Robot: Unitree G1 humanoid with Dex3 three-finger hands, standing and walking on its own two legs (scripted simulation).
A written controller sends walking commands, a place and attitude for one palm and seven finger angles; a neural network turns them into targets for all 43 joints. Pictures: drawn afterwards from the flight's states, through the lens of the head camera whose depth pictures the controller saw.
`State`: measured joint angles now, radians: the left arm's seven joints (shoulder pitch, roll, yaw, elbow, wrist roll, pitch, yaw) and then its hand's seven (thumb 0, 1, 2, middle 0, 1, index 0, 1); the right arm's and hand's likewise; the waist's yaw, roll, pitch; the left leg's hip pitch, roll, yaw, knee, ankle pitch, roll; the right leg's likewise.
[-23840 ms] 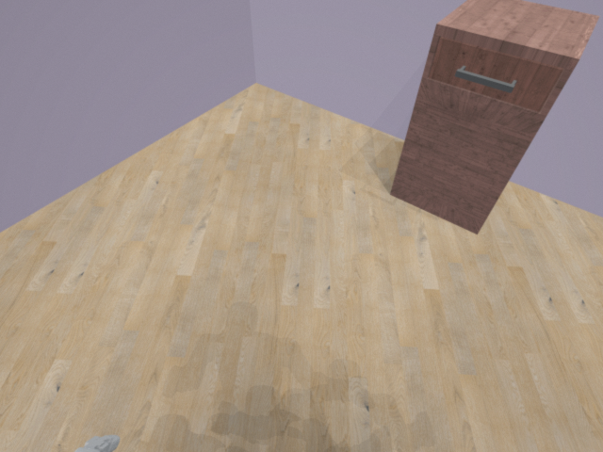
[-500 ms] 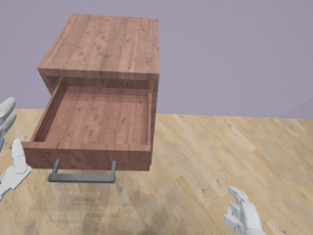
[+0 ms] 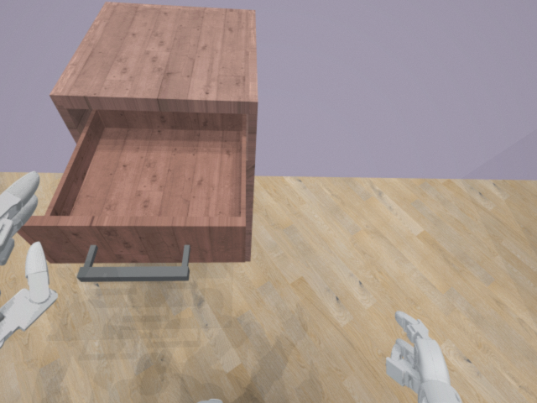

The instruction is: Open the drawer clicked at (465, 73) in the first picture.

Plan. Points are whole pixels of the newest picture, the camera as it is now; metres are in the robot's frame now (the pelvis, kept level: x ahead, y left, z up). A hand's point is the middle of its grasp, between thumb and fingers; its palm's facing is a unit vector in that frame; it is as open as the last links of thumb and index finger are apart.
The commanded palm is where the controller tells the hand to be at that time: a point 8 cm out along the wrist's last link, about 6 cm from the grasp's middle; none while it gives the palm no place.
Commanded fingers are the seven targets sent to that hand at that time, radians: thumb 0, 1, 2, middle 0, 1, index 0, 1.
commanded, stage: step back with the hand held close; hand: left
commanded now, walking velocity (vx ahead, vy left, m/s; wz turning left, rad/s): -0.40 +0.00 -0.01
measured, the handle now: (137, 262) +0.35 +0.25 -0.09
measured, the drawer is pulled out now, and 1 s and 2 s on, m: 0.30 0.30 0.30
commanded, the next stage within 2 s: stop stepping back and stand still in 0.18 s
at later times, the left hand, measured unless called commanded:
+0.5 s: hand out of the picture +0.04 +0.18 +0.17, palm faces +0.33 -0.83 -0.45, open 7.4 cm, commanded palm -0.01 +0.23 +0.18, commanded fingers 0.00 0.90 0.90 -0.20 -0.30 -0.20 -0.30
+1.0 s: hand out of the picture +0.00 +0.22 +0.16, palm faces +0.46 -0.79 -0.40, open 7.4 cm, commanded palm -0.06 +0.25 +0.18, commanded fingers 0.00 0.90 0.90 -0.20 -0.30 -0.20 -0.30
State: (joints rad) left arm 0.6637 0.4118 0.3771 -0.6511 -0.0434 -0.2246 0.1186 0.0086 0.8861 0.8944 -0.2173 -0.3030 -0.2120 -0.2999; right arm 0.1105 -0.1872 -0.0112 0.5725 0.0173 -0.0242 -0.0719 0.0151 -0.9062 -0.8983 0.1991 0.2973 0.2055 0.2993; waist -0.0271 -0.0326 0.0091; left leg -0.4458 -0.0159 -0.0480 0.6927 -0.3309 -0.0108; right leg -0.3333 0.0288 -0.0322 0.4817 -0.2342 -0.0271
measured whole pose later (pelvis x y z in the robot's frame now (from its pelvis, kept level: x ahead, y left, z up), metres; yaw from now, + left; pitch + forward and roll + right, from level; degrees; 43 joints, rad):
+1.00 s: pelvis -0.18 -0.04 +0.00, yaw +3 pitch -1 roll +0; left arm 0.59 0.34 0.35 -0.51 -0.03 -0.20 0.17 0.01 0.89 0.90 -0.21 -0.30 -0.21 -0.30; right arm 0.24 -0.17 0.03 0.61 0.01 -0.12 -0.06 0.01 -0.91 -0.90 0.20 0.30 0.20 0.30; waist 0.00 -0.01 -0.02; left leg -0.19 0.00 0.03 0.52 -0.32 0.01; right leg -0.25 -0.01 -0.07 0.53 -0.26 -0.02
